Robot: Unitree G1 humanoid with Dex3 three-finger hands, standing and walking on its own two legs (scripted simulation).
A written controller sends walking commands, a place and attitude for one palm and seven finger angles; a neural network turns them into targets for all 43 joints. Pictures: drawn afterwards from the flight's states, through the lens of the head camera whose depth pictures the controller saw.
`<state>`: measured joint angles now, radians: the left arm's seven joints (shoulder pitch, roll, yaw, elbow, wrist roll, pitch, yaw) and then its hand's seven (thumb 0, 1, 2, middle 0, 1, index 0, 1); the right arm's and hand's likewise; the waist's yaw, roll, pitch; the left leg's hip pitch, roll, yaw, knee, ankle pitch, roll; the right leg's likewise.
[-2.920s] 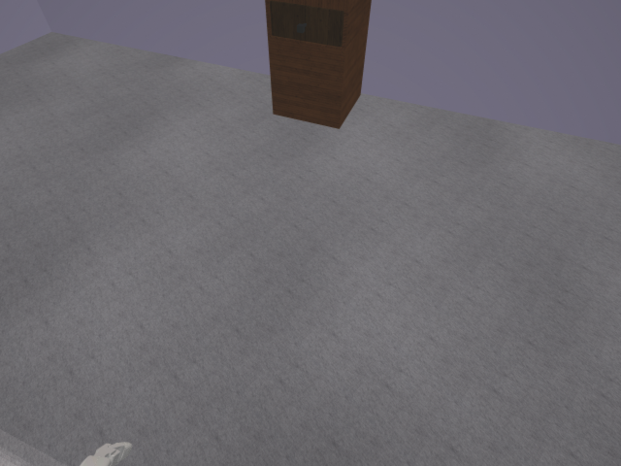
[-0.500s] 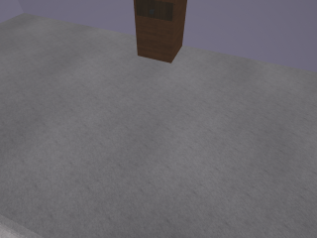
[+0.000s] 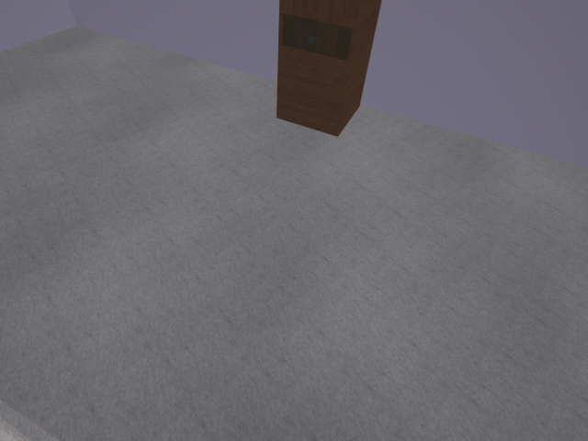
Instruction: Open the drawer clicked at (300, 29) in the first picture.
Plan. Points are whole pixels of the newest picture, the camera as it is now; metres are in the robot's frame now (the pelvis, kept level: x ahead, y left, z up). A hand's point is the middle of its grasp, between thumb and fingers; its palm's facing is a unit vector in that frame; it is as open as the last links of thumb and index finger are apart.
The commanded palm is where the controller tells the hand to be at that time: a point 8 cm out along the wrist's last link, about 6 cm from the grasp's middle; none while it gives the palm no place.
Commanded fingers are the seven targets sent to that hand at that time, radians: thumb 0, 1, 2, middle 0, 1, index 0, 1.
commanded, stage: walk to a spot facing it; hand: left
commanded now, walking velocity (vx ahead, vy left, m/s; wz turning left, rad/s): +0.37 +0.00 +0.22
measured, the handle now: (311, 39) +2.04 +0.00 -0.22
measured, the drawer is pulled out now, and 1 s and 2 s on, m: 0.00 0.00 0.00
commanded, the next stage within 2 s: none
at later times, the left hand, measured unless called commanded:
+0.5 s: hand (206, 343) +0.33 +0.18 -0.18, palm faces +0.01 -0.99 -0.15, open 7.4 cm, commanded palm none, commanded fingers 0.00 0.90 0.90 -0.20 -0.30 -0.20 -0.30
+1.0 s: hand (191, 335) +0.35 +0.21 -0.19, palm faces +0.25 -0.96 -0.13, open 7.3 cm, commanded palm none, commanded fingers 0.00 0.90 0.90 -0.20 -0.30 -0.20 -0.30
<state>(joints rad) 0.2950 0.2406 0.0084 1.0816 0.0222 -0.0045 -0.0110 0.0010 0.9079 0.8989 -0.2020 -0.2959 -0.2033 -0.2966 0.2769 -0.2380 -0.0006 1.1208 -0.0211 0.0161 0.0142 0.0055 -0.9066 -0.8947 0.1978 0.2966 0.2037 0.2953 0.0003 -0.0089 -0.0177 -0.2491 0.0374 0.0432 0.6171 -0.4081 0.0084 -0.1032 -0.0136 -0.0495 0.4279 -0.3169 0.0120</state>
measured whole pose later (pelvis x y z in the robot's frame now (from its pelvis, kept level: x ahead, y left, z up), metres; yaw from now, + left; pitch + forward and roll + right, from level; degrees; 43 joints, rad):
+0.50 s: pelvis +0.22 +0.01 -0.02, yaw +4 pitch +0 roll +0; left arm 0.09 0.16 0.04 1.00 0.02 -0.04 -0.03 0.00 0.91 0.90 -0.20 -0.30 -0.20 -0.30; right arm 0.54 -0.08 -0.02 1.21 -0.01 -0.07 -0.03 0.00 -0.90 -0.89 0.20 0.30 0.21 0.30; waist -0.07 0.00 0.08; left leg 0.15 0.00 0.01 0.41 -0.51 0.02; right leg -0.48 -0.03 -0.14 0.61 -0.14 -0.04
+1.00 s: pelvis +0.45 +0.07 -0.01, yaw +9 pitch +0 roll -2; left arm 0.41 0.17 0.04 1.14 0.02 -0.04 0.00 0.00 0.92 0.90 -0.20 -0.30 -0.20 -0.30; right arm 0.10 -0.16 -0.04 0.99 -0.03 -0.06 0.02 0.00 -0.91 -0.90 0.19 0.30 0.20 0.29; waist 0.05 -0.04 0.07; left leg -0.40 0.08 0.16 0.64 -0.23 0.05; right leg -0.10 -0.08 -0.17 0.69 -0.48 0.02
